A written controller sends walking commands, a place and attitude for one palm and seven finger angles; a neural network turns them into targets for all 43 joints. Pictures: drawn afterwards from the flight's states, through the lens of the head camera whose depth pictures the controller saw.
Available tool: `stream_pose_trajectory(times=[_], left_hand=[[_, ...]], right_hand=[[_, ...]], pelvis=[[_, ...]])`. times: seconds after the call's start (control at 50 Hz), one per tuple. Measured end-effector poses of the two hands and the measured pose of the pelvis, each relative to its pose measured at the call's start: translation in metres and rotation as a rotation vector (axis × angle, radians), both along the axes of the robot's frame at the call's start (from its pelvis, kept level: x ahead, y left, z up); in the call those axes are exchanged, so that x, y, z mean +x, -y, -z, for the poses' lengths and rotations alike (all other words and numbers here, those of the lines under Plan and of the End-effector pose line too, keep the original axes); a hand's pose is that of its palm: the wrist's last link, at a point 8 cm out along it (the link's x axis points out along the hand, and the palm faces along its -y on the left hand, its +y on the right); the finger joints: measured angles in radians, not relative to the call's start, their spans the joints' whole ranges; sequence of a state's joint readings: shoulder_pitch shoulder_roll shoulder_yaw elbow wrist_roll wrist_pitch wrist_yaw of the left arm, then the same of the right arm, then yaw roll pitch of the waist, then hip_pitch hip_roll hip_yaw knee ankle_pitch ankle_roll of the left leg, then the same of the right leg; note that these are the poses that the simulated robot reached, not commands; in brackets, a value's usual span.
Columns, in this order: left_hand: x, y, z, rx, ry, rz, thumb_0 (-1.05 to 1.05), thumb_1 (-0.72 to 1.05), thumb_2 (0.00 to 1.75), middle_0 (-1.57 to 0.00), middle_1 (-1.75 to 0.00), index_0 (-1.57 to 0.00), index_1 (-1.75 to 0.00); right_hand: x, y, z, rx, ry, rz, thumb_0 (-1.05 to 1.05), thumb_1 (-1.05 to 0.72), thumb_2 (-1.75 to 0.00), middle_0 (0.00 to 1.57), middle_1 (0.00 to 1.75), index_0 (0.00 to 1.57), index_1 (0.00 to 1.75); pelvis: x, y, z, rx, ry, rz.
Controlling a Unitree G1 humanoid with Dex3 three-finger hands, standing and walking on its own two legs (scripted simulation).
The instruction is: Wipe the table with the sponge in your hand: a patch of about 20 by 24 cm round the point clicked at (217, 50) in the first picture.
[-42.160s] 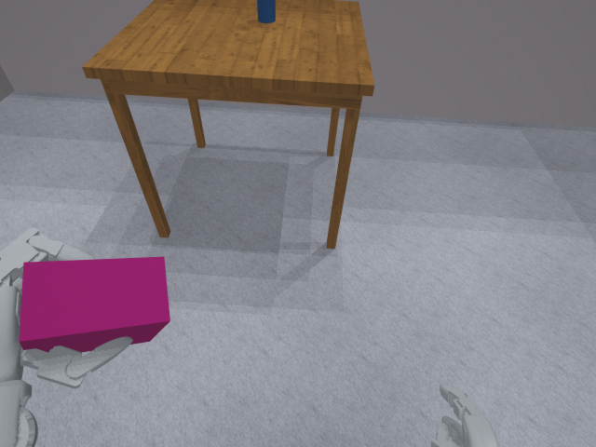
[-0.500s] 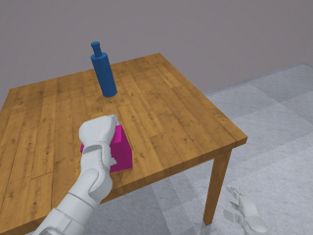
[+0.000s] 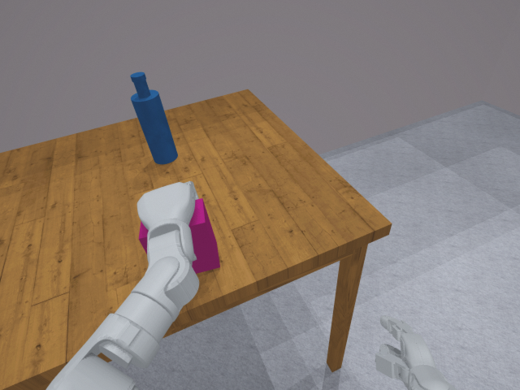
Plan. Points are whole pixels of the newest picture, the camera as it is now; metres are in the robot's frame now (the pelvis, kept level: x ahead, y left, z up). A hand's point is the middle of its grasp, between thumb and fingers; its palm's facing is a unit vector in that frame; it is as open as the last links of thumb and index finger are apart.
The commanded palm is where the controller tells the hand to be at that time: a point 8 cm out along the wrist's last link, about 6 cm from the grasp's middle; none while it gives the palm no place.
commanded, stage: wipe forward along the third lane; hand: left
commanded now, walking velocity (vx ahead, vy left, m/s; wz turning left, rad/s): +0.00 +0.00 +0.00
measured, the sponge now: (185, 247) +0.35 +0.18 +0.05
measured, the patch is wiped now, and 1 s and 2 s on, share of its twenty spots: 0.90 1.00 1.00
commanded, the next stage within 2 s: wipe back along the third lane in 1.44 s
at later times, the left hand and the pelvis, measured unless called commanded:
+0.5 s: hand (163, 212) +0.39 +0.22 +0.09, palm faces -0.01 -0.06 -1.00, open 10.4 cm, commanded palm +0.37 +0.22 +0.14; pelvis +0.01 +0.01 +0.00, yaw +0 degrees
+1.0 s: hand (151, 193) +0.44 +0.26 +0.10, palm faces -0.04 -0.05 -1.00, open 10.4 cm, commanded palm +0.42 +0.25 +0.14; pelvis +0.01 +0.04 +0.00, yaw +0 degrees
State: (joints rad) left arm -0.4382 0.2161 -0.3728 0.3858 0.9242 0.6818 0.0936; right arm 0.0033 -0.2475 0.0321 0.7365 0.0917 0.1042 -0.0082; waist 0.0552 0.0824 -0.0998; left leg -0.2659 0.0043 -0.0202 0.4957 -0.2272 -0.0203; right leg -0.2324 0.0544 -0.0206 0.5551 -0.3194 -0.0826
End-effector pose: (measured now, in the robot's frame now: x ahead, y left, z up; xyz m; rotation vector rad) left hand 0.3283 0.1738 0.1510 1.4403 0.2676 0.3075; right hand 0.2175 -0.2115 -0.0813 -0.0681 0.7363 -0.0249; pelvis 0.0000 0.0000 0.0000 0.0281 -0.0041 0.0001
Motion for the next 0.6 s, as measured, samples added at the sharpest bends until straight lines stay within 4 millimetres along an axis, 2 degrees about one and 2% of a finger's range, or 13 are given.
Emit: stream_pose_trajectory(times=[0.2,0.34,0.6], left_hand=[[0.018,-0.026,-0.001,0.027,-0.051,-0.080,-0.01,-0.54,1.05,-0.69,-1.33,-0.72,-1.34],[0.031,-0.034,0.001,0.039,-0.078,-0.052,-0.01,-0.54,1.05,-0.69,-1.33,-0.72,-1.34],[0.053,-0.049,0.001,0.046,-0.063,-0.043,-0.01,-0.55,1.05,-0.69,-1.33,-0.72,-1.34]], right_hand=[[-0.015,0.014,0.008,-0.036,-0.056,0.041,0.01,-0.90,-0.90,0.20,0.30,0.20,0.30],[-0.030,0.020,0.016,-0.063,-0.108,0.069,0.01,-0.90,-0.90,0.20,0.30,0.20,0.30],[-0.053,0.011,0.026,-0.074,-0.186,0.100,0.01,-0.90,-0.90,0.20,0.30,0.20,0.30]], pelvis=[[0.001,0.001,-0.001,-0.004,-0.023,-0.003],[0.004,-0.003,-0.001,-0.010,-0.045,-0.007],[0.004,-0.017,-0.001,-0.019,-0.071,-0.009]])
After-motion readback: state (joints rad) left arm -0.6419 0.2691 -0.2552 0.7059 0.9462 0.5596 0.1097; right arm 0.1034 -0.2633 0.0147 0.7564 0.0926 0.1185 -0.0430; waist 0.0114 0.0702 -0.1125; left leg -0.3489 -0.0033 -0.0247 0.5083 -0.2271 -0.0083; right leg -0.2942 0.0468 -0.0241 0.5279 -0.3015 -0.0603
